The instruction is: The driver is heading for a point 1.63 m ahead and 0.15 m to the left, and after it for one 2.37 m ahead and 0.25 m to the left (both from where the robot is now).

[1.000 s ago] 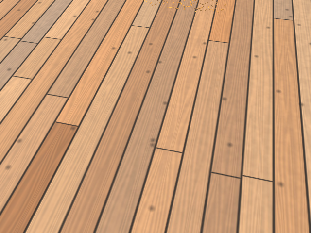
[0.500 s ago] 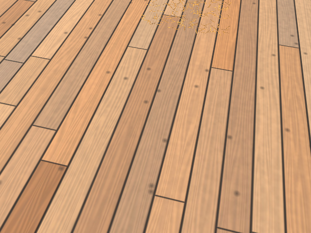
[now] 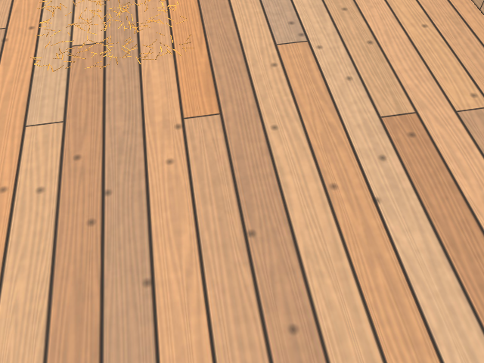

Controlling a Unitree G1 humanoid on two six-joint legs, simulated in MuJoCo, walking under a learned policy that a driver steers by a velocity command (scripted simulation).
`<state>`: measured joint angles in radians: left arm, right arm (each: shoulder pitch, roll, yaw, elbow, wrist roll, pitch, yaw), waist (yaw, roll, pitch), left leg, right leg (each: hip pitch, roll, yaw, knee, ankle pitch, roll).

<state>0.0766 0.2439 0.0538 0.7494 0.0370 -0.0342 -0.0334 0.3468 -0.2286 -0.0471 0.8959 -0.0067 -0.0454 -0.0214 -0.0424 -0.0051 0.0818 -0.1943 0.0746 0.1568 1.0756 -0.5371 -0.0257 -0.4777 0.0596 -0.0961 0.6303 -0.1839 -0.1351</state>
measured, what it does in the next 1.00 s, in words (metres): steps on the spot: left foot, then right foot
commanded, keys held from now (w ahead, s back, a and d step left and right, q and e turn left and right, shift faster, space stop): e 0.16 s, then no key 0.12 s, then q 0.72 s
